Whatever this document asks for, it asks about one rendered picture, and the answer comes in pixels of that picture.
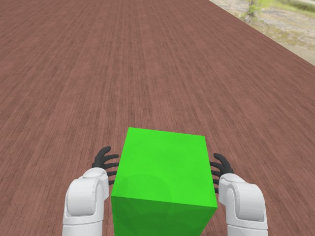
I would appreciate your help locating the robot right hand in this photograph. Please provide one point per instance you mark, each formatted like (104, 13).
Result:
(224, 168)

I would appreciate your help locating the carton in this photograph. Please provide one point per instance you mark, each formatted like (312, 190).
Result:
(163, 185)

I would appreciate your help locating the right robot forearm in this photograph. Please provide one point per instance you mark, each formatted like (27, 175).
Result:
(245, 206)

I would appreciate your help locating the left robot forearm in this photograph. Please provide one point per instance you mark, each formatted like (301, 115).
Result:
(84, 204)

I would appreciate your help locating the robot left hand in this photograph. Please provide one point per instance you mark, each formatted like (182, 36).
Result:
(100, 159)

